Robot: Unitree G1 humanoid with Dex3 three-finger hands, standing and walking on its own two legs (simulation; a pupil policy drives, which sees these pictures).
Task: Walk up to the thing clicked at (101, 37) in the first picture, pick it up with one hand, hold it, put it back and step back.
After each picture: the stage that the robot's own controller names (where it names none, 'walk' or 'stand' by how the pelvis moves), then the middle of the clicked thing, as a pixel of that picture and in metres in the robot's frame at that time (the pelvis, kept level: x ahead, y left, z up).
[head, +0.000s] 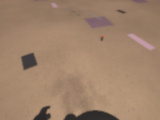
stand; (102, 38) +1.95 -0.25 -0.72
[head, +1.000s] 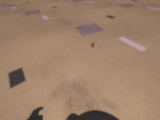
walk; (92, 44) +1.81 +0.10 -0.70
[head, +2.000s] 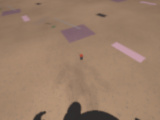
walk; (81, 57) +1.19 +0.29 -0.72
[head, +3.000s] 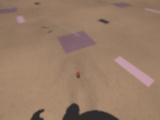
walk; (78, 75) +0.77 +0.23 -0.71
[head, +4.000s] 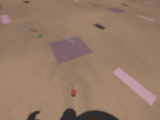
walk; (73, 93) +0.46 +0.17 -0.69
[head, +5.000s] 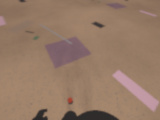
stand; (70, 101) +0.33 +0.20 -0.71
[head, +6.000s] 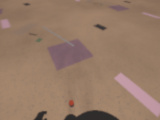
stand; (71, 103) +0.32 +0.19 -0.72
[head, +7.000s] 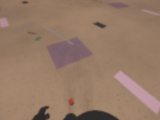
stand; (71, 102) +0.32 +0.20 -0.72
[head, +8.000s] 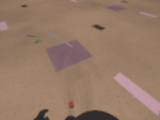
stand; (71, 104) +0.31 +0.20 -0.73
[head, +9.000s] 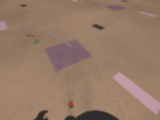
stand; (70, 104) +0.30 +0.20 -0.73
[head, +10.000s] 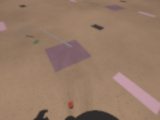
stand; (70, 105) +0.30 +0.20 -0.73
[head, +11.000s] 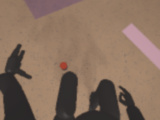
go down; (64, 66) +0.38 +0.24 -0.37
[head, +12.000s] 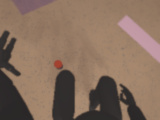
go down; (58, 65) +0.37 +0.26 -0.31
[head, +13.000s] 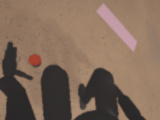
close in; (35, 61) +0.35 +0.29 -0.22
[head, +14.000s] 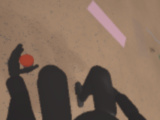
close; (27, 62) +0.35 +0.30 -0.21
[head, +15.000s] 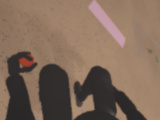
lift; (27, 61) +0.34 +0.30 -0.22
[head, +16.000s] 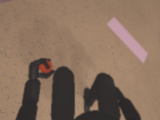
lift; (46, 68) +0.29 +0.28 -0.13
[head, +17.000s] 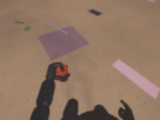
lift; (62, 74) +0.32 +0.19 +0.03
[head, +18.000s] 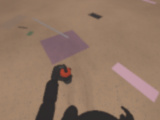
hold; (66, 76) +0.32 +0.17 -0.01
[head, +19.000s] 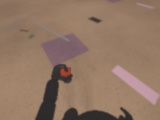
hold; (66, 75) +0.33 +0.17 +0.00
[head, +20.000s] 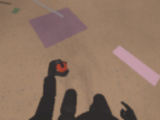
crouch; (63, 70) +0.36 +0.19 -0.07
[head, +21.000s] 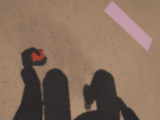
lower; (40, 58) +0.38 +0.29 -0.18
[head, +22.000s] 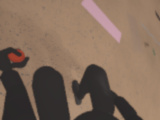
lower; (18, 59) +0.37 +0.31 -0.22
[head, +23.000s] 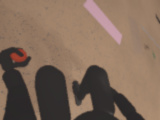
lower; (20, 59) +0.37 +0.31 -0.22
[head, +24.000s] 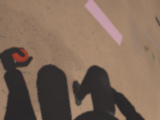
lower; (22, 58) +0.36 +0.31 -0.22
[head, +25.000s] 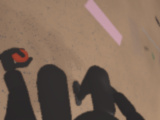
lower; (22, 59) +0.36 +0.31 -0.22
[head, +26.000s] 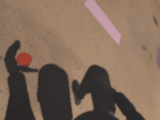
withdraw; (24, 61) +0.34 +0.30 -0.22
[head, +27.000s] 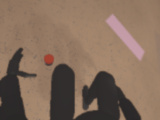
stand; (48, 60) +0.37 +0.28 -0.26
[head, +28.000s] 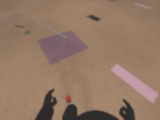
stand; (68, 99) +0.32 +0.19 -0.63
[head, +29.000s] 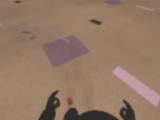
stand; (69, 101) +0.32 +0.21 -0.67
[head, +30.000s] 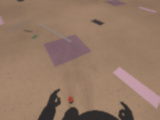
stand; (70, 100) +0.33 +0.20 -0.67
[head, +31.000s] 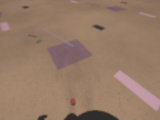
walk; (73, 102) +0.35 +0.19 -0.72
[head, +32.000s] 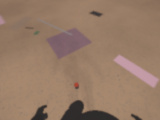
walk; (76, 85) +0.48 +0.21 -0.71
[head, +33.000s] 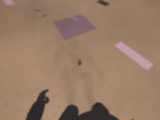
walk; (79, 62) +0.83 +0.17 -0.69
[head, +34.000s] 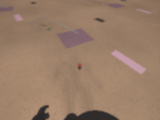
stand; (79, 66) +0.97 +0.20 -0.71
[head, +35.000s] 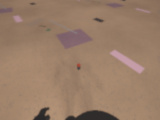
stand; (78, 66) +0.98 +0.21 -0.73
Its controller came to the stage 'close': yes
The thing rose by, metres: 0.70
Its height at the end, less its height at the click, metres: +0.00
